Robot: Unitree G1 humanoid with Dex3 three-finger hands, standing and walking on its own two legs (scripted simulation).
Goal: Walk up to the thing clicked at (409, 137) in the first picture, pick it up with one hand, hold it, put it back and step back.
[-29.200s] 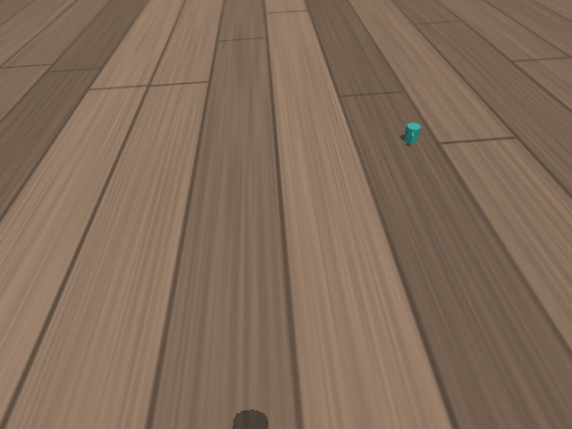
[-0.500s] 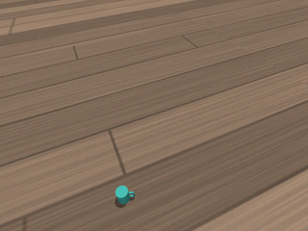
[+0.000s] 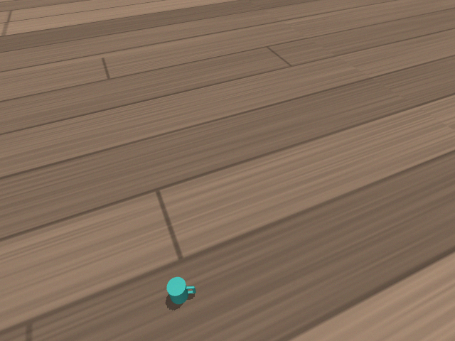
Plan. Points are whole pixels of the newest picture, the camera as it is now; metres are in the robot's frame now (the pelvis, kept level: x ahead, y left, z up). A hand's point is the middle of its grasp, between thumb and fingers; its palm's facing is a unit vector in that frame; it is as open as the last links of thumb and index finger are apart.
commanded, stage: walk up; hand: left
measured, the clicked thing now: (182, 290) +0.52 +0.23 -0.73
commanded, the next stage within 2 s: stand in 0.40 s
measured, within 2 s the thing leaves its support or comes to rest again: neither
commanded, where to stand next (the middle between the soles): +0.18 +0.03 m, yaw +1 degrees
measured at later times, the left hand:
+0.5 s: hand out of the picture +0.08 +0.25 -0.15, palm faces +0.00 -0.94 -0.34, open 7.3 cm
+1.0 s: hand out of the picture +0.06 +0.25 -0.15, palm faces -0.01 -0.94 -0.35, open 7.3 cm
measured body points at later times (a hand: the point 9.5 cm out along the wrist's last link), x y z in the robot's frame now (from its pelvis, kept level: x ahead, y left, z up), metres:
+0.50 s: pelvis +0.00 +0.00 +0.01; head +0.02 +0.00 +0.45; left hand +0.08 +0.30 -0.13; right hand +0.10 -0.30 -0.13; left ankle +0.00 +0.13 -0.74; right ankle +0.00 -0.12 -0.74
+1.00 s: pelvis -0.01 +0.00 +0.01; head +0.00 -0.01 +0.46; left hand +0.06 +0.30 -0.12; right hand +0.07 -0.30 -0.13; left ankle +0.00 +0.13 -0.74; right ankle +0.00 -0.12 -0.74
